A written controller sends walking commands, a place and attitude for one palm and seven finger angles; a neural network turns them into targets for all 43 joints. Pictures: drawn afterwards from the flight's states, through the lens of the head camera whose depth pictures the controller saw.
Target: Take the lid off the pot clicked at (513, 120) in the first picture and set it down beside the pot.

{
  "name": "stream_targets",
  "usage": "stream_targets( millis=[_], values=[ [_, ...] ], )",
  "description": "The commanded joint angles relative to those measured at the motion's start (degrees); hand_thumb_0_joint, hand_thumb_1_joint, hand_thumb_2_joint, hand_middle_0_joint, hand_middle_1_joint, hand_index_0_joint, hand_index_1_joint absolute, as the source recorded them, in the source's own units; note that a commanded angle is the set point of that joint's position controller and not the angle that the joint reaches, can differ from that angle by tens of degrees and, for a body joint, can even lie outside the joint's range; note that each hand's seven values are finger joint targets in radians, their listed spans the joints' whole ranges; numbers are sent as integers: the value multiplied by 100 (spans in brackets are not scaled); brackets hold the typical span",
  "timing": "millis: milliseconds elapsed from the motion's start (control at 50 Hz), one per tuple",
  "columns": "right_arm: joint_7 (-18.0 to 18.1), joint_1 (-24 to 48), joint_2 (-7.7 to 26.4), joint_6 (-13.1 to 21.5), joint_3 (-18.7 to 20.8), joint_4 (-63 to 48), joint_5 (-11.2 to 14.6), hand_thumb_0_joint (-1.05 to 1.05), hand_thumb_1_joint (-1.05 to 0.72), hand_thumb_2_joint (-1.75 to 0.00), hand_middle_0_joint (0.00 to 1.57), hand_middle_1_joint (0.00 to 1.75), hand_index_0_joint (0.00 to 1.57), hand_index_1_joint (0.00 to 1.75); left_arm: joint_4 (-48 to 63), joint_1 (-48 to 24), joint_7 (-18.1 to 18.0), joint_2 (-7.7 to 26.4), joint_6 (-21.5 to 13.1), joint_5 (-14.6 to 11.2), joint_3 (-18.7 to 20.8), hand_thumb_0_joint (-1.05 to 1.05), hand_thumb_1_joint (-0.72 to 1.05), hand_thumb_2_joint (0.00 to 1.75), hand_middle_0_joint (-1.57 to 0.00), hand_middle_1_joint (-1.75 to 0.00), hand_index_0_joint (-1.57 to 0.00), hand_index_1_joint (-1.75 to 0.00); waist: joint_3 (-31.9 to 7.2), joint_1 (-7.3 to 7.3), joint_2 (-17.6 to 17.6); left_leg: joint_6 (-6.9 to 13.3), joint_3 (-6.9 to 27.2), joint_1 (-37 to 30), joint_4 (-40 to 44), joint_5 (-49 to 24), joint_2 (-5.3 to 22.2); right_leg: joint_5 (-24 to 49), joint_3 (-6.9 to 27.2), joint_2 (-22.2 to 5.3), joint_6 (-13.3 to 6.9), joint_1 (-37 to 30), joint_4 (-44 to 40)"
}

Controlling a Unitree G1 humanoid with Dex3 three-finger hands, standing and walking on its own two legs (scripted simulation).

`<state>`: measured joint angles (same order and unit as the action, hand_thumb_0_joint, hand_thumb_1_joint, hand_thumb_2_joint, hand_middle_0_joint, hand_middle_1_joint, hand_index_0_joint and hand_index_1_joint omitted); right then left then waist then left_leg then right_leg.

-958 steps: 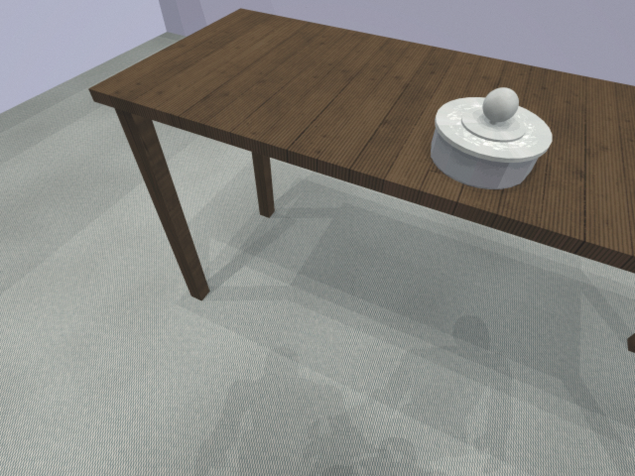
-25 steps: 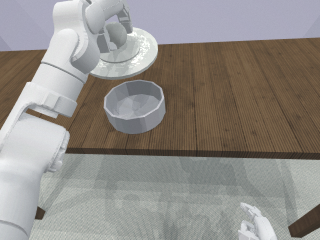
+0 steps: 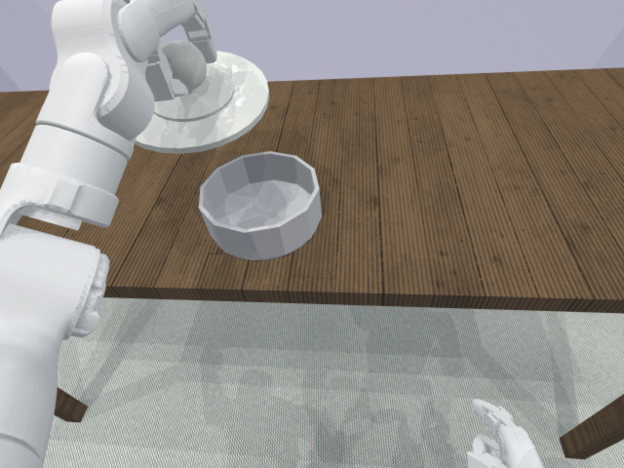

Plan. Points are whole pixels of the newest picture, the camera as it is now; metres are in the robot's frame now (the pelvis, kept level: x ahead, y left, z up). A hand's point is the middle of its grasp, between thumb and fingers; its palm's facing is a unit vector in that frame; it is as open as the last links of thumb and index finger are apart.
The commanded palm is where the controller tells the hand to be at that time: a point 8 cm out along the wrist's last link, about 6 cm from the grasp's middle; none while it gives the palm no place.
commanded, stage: move the lid sideways beside the pot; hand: left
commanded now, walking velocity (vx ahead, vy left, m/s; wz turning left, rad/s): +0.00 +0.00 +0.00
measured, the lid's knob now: (182, 66) +0.47 +0.15 +0.30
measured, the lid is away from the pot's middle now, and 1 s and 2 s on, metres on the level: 0.06 0.19 0.23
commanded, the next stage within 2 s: lower the lid onto the table in 1.50 s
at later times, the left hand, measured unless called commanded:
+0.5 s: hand (109, 69) +0.43 +0.22 +0.32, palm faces -0.07 -0.05 -1.00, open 8.4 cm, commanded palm +0.41 +0.23 +0.39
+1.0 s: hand (58, 73) +0.43 +0.27 +0.32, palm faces -0.09 -0.04 -1.00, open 8.5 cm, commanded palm +0.41 +0.28 +0.39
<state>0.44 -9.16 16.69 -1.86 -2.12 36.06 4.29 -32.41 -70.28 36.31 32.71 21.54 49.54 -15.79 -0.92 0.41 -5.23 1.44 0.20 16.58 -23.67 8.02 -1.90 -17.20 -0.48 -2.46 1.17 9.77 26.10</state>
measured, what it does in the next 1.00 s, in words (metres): stands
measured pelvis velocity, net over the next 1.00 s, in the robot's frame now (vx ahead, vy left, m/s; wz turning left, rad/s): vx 0.00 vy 0.01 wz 0.01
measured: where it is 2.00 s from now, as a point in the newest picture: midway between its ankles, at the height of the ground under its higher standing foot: outside the picture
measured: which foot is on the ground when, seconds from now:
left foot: down 0.00-1.00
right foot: down 0.00-1.00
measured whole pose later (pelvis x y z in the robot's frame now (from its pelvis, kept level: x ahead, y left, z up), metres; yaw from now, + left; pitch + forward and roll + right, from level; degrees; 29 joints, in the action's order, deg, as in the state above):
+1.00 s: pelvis +0.00 +0.01 +0.00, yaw +1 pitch +3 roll -1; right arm 0.9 -12.7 17.5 -5.1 -1.7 35.7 5.3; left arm -39.5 -70.1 37.3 45.5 14.6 53.9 -8.3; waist 0.2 2.2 -4.6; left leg 1.8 1.1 19.6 -25.0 7.9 -1.6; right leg -15.7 -1.3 -1.9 1.4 11.1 24.3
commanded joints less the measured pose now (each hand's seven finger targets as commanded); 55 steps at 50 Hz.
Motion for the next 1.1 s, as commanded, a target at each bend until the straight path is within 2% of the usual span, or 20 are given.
stream_targets(
  millis=[0, 140, 220, 240, 320, 340, 420, 440, 520, 540, 620, 640, 700, 820, 840, 920, 940, 1020, 1040, 1080],
  values=[
    [52, 696, 595, 199, 193, -852, 53, 0, -90, -90, 20, 30, 20, 30, 825, -3862, -401, 1640, -24, 316, 801, 0, 43, 128, -97, -81, -88, -75, -2188, 18, 677, 276, 14, -1583, 13, -1136, -212, 1928, -176, 363, -351, 134, -293],
    [13, 490, 630, 193, 246, -926, 48, 0, -90, -90, 20, 30, 20, 30, 1287, -3852, -435, 2153, -172, 411, 1171, 0, 43, 128, -97, -81, -88, -75, -2734, -24, 414, 259, 62, -1789, -82, -1631, -207, 2181, -146, 386, -361, -95, -231],
    [3, 397, 714, 136, 276, -907, 74, 0, -90, -90, 20, 30, 20, 30, 1025, -3372, -355, 1830, -174, 255, 967, 0, 43, 128, -97, -81, -88, -75, -2529, 70, 329, 295, 62, -1846, -171, -1759, -189, 2188, -198, 377, -364, 100, -285],
    [-6, 464, 658, 141, 266, -981, 74, 0, -90, -90, 20, 30, 20, 30, 1437, -3714, -410, 2384, -204, 424, 1339, 0, 43, 128, -97, -81, -88, -75, -2773, -48, 344, 256, 66, -1839, -104, -1707, -184, 2110, -153, 399, -355, -65, -242],
    [7, 356, 736, 92, 286, -898, 88, 0, -90, -90, 20, 30, 20, 30, 965, -3237, -339, 2050, -200, 276, 1126, 0, 43, 128, -97, -81, -88, -75, -2441, 58, 356, 287, 93, -1813, -157, -1666, -170, 2021, -223, 401, -368, 164, -307],
    [-2, 401, 704, 106, 270, -974, 76, 0, -90, -90, 20, 30, 20, 30, 1440, -3679, -386, 2682, -251, 444, 1532, 0, 43, 128, -97, -81, -88, -75, -2787, -63, 412, 268, 88, -1785, -104, -1678, -206, 2109, -162, 408, -353, -110, -258],
    [-8, 379, 718, 43, 296, -941, 132, 0, -90, -90, 20, 30, 20, 30, 1070, -3171, -279, 1986, -260, 258, 1030, 0, 43, 128, -97, -81, -88, -75, -2399, 105, 269, 286, 87, -1855, -197, -1867, -162, 2068, -227, 402, -352, 230, -299],
    [-14, 427, 694, 26, 278, -962, 121, 0, -90, -90, 20, 30, 20, 30, 1227, -3440, -330, 2510, -256, 422, 1373, 0, 43, 128, -97, -81, -88, -75, -2477, -9, 325, 247, 85, -1755, -113, -1642, -160, 1920, -210, 425, -354, 133, -282],
    [41, 274, 796, -66, 275, -861, 132, 0, -90, -90, 20, 30, 20, 30, 455, -3142, -280, 2396, -273, 375, 1199, 0, 43, 128, -97, -81, -88, -75, -2151, 131, 485, 296, 55, -1552, -111, -1160, -189, 1748, -249, 408, -351, 270, -393],
    [48, 346, 751, -55, 250, -921, 136, 0, -90, -90, 20, 30, 20, 30, 949, -3736, -344, 2877, -342, 544, 1436, 0, 43, 128, -97, -81, -88, -75, -2472, 46, 382, 265, 35, -1569, -42, -1110, -199, 1697, -203, 418, -342, 69, -350],
    [58, 207, 742, 17, 281, -879, 137, 0, -90, -90, 20, 30, 20, 30, 778, -3427, -317, 2175, -419, 373, 972, 0, 43, 128, -97, -81, -88, -75, -2441, 190, -35, 289, 151, -1936, -186, -1486, -168, 1642, -261, 450, -381, 430, -361],
    [62, 240, 737, -6, 266, -873, 127, 0, -90, -90, 20, 30, 20, 30, 950, -3727, -380, 2850, -444, 552, 1418, 0, 43, 128, -97, -81, -88, -75, -2575, 84, 82, 247, 121, -1810, -93, -1251, -170, 1569, -231, 468, -373, 235, -366],
    [128, 215, 750, -92, 229, -752, 130, 0, -90, -90, 20, 30, 20, 30, 41, -3680, -308, 2646, -489, 579, 1187, 0, 43, 128, -97, -81, -88, -75, -1983, 210, 410, 293, 93, -1443, -24, -780, -195, 1384, -289, 457, -364, 386, -453],
    [96, -28, 812, -32, 296, -773, 140, 0, -90, -90, 20, 30, 20, 30, 492, -3559, -339, 2550, -677, 469, 1119, 0, 43, 128, -97, -81, -88, -75, -2486, 240, -137, 278, 173, -1890, -150, -1455, -143, 1600, -278, 478, -395, 371, -428],
    [88, 36, 786, -34, 292, -808, 118, 0, -90, -90, 20, 30, 20, 30, 743, -3834, -383, 3134, -700, 627, 1553, 0, 43, 128, -97, -81, -88, -75, -2641, 119, 7, 263, 167, -1833, -84, -1380, -157, 1610, -250, 497, -387, 183, -423],
    [67, -68, 839, -81, 332, -790, 150, 0, -90, -90, 20, 30, 20, 30, 594, -3354, -322, 2641, -723, 454, 1230, 0, 43, 128, -97, -81, -88, -75, -2480, 212, -222, 279, 198, -1974, -178, -1811, -109, 1672, -291, 478, -396, 416, -431],
    [55, 3, 827, -88, 321, -834, 113, 0, -90, -90, 20, 30, 20, 30, 906, -3601, -373, 3338, -745, 631, 1748, 0, 43, 128, -97, -81, -88, -75, -2704, 69, -121, 262, 186, -1927, -129, -1802, -126, 1737, -252, 508, -395, 192, -420],
    [70, -118, 906, -244, 332, -756, 167, 0, -90, -90, 20, 30, 20, 30, 117, -3074, -265, 2918, -722, 513, 1382, 0, 43, 128, -97, -81, -88, -75, -2175, 216, 90, 281, 130, -1642, -91, -1385, -98, 1562, -316, 474, -383, 402, -498],
    [63, -16, 859, -227, 320, -862, 143, 0, -90, -90, 20, 30, 20, 30, 675, -3504, -321, 3468, -770, 676, 1744, 0, 43, 128, -97, -81, -88, -75, -2568, 82, 89, 277, 103, -1693, -59, -1410, -130, 1620, -266, 500, -372, 143, -460],
    [105, 43, 838, -254, 297, -860, 138, 0, -90, -90, 20, 30, 20, 30, 509, -3605, -329, 3525, -814, 737, 1749, 0, 43, 128, -97, -81, -88, -75, -2539, 140, 49, 312, 64, -1678, -125, -1476, -153, 1726, -268, 485, -390, 164, -404]
  ],
)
